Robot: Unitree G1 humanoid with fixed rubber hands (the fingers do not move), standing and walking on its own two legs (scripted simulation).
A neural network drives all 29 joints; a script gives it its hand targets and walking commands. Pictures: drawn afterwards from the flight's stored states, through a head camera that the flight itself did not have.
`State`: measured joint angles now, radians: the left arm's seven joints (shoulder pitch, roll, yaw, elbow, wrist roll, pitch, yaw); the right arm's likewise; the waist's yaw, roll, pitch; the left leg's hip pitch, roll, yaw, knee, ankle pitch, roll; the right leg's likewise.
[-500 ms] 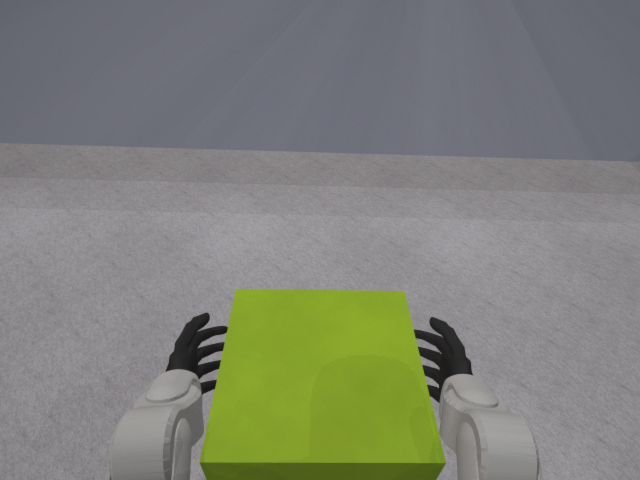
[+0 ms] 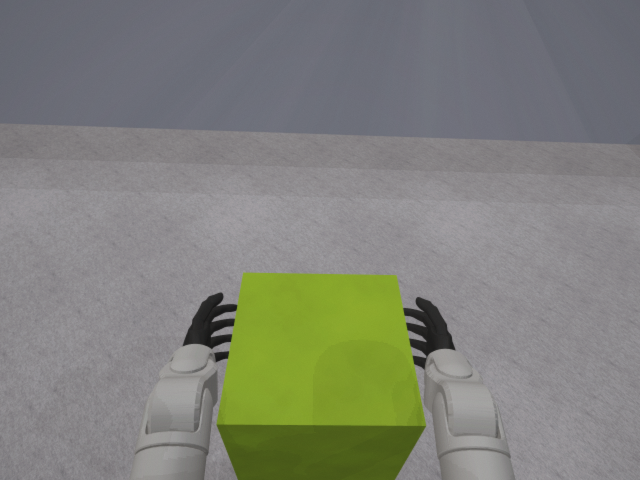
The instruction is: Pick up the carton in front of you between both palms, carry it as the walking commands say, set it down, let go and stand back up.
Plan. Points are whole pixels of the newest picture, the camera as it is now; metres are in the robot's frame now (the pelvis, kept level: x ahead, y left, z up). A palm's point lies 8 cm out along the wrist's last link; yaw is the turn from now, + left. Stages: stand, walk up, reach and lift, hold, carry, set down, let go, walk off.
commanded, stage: carry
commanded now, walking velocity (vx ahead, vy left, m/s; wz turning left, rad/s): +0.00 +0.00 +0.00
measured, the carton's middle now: (317, 386) +0.29 +0.00 -0.06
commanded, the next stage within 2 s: hold in 0.66 s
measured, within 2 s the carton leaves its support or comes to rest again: neither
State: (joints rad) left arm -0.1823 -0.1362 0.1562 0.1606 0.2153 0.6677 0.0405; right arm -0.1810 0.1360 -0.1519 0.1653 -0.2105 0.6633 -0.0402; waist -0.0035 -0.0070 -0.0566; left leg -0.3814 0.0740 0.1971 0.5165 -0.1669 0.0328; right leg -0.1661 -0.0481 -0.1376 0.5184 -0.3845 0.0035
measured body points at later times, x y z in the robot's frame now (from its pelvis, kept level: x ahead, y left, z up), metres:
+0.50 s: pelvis -0.01 -0.01 +0.00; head -0.02 +0.00 +0.45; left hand +0.29 +0.14 +0.03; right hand +0.29 -0.16 +0.03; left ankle +0.07 +0.11 -0.73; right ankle -0.07 -0.11 -0.73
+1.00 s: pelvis -0.03 +0.00 +0.01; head -0.04 +0.01 +0.46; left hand +0.28 +0.12 +0.03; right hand +0.25 -0.18 +0.04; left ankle +0.06 +0.12 -0.73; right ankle -0.07 -0.12 -0.73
